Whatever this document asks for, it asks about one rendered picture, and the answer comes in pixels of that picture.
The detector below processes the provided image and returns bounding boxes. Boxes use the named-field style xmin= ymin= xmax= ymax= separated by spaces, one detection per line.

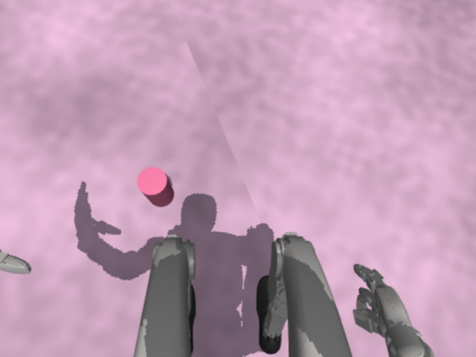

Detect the right robot foot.
xmin=257 ymin=275 xmax=281 ymax=354

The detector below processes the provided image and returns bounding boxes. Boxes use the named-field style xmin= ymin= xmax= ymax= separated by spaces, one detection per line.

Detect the right robot arm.
xmin=385 ymin=325 xmax=434 ymax=357

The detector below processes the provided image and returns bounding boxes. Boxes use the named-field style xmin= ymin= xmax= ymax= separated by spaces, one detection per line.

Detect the right robot hand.
xmin=353 ymin=264 xmax=412 ymax=338

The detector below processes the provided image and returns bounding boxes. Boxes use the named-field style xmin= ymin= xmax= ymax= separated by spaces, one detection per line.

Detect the left robot hand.
xmin=0 ymin=250 xmax=31 ymax=274

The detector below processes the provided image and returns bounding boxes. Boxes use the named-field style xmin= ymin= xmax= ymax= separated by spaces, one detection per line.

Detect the can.
xmin=137 ymin=167 xmax=174 ymax=207

